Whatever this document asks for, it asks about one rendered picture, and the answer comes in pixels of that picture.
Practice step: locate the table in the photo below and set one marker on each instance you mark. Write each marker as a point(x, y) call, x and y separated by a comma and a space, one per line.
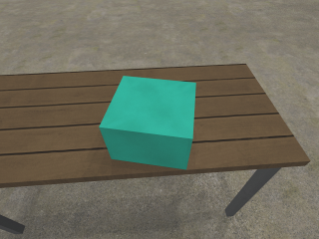
point(50, 129)

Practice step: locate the carton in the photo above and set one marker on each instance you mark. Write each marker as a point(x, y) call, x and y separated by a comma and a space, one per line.
point(150, 121)

